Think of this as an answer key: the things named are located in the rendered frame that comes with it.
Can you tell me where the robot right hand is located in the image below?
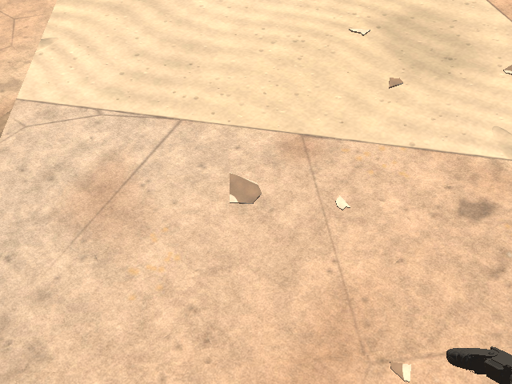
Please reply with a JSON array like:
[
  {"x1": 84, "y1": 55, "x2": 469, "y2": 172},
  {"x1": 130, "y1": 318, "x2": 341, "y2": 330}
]
[{"x1": 446, "y1": 347, "x2": 512, "y2": 384}]

